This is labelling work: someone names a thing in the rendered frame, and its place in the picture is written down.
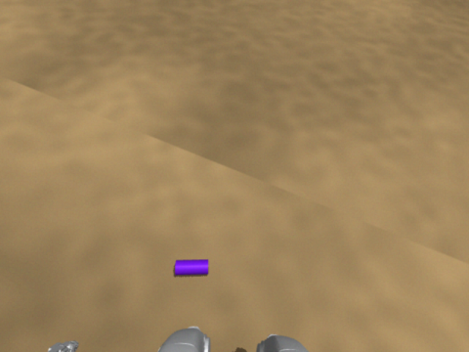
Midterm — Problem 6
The can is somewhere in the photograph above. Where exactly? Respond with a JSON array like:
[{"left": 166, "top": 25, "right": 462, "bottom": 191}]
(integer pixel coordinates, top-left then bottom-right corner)
[{"left": 175, "top": 260, "right": 208, "bottom": 275}]

